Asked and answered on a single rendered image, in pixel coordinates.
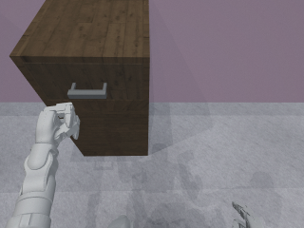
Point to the right robot hand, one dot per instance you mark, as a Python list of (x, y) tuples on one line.
[(247, 213)]

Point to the drawer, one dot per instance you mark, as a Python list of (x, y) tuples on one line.
[(124, 80)]

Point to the left robot shin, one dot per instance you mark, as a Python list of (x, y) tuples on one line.
[(123, 216)]

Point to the handle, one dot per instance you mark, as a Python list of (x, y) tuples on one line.
[(87, 93)]

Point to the left robot thigh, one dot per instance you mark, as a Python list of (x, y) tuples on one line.
[(122, 223)]

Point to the left robot hand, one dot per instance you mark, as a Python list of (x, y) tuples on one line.
[(51, 129)]

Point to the cabinet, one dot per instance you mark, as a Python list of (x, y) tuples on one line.
[(95, 31)]

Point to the left robot forearm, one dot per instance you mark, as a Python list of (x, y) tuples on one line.
[(33, 205)]

